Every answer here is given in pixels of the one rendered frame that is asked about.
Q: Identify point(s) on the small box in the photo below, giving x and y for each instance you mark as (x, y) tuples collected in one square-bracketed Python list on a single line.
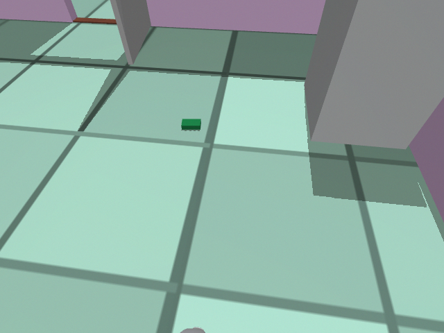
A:
[(191, 124)]

